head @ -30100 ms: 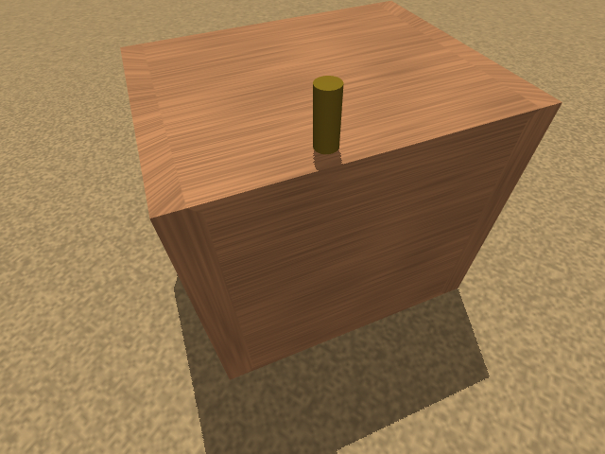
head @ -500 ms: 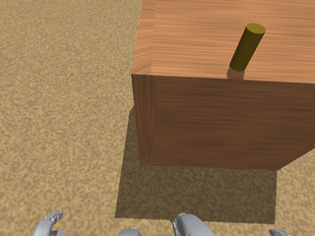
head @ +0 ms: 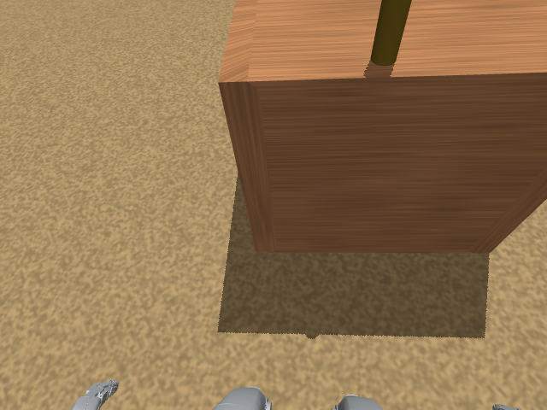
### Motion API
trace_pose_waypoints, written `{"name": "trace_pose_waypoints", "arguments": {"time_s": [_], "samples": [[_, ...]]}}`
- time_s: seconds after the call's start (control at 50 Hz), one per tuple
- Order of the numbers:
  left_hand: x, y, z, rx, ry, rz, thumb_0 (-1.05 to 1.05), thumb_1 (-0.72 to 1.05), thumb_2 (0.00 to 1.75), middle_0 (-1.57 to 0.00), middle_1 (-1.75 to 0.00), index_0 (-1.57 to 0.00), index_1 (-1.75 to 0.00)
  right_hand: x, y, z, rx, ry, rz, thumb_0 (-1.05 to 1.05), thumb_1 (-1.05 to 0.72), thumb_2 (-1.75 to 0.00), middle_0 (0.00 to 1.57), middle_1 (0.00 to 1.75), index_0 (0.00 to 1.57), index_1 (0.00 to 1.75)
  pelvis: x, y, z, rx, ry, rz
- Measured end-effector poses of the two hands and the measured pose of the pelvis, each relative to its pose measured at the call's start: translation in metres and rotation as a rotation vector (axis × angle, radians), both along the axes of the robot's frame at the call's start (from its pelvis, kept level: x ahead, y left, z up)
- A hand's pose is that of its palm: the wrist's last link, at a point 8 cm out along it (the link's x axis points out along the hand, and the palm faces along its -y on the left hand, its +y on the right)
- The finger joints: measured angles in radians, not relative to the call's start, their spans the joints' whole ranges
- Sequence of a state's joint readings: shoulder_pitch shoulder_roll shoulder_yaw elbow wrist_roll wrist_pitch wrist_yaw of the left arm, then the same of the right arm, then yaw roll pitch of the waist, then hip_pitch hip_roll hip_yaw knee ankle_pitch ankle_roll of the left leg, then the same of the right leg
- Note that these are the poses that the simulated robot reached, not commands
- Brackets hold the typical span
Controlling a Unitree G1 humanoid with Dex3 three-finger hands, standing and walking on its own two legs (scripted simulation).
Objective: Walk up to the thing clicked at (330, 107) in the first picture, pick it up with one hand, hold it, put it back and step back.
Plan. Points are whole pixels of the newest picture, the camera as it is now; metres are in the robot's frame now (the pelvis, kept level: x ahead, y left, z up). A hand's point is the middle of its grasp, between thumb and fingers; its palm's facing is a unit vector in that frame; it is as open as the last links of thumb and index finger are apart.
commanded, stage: step back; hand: right
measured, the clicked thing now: (390, 27) +0.79 -0.19 +0.11
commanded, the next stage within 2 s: stand in 1.62 s
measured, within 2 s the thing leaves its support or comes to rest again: neither
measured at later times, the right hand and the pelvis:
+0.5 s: hand out of the picture -0.05 -0.31 -0.15, palm faces -0.01 +0.92 -0.39, open 7.4 cm; pelvis -0.18 -0.04 +0.00, yaw -2 degrees
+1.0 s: hand out of the picture -0.16 -0.28 -0.15, palm faces -0.09 +0.93 -0.35, open 7.4 cm; pelvis -0.26 -0.03 +0.00, yaw +4 degrees
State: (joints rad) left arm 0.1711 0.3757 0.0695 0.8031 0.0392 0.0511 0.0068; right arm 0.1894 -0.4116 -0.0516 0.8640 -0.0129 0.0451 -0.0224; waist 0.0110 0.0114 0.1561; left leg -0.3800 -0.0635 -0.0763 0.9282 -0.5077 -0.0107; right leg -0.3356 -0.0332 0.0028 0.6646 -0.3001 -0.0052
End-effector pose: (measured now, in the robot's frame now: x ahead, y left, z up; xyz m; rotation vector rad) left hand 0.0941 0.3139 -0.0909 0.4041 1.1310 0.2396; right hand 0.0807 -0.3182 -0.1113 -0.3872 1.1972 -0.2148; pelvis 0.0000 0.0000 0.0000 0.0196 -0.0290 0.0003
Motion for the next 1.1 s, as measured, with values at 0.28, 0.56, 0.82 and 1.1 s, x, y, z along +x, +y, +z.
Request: {"name": "trace_pose_waypoints", "arguments": {"time_s": [0.28,0.56,0.82,1.1], "samples": [[-0.077,-0.01,-0.012,-0.058,-0.031,0.007,0.01,0.91,0.9,-0.21,-0.3,-0.2,-0.3,-0.081,0.003,0.015,-0.012,-0.048,0.032,0.01,-0.9,-0.9,0.2,0.3,0.2,0.3,-0.098,-0.01,0.002,-0.035,-0.014,-0.013],[-0.229,-0.036,0.002,0.014,0.075,0.042,0.01,0.9,0.9,-0.21,-0.3,-0.21,-0.3,-0.174,-0.037,-0.001,0.021,-0.048,0.015,0.01,-0.9,-0.9,0.2,0.3,0.2,0.3,-0.197,-0.039,0.002,0.01,-0.005,-0.007],[-0.302,-0.009,-0.006,-0.018,0.041,0.122,0.01,0.91,0.9,-0.21,-0.3,-0.21,-0.3,-0.263,-0.01,-0.002,0.043,0.059,0.044,0.01,-0.9,-0.9,0.2,0.3,0.2,0.3,-0.249,-0.027,0.003,0.004,-0.023,0.072],[-0.324,-0.026,-0.02,-0.09,0.035,0.138,0.01,0.9,0.9,-0.21,-0.3,-0.21,-0.3,-0.243,-0.004,0.002,0.038,-0.014,0.075,0.01,-0.9,-0.9,0.2,0.3,0.2,0.3,-0.257,-0.019,0.001,-0.033,-0.022,0.085]]}}
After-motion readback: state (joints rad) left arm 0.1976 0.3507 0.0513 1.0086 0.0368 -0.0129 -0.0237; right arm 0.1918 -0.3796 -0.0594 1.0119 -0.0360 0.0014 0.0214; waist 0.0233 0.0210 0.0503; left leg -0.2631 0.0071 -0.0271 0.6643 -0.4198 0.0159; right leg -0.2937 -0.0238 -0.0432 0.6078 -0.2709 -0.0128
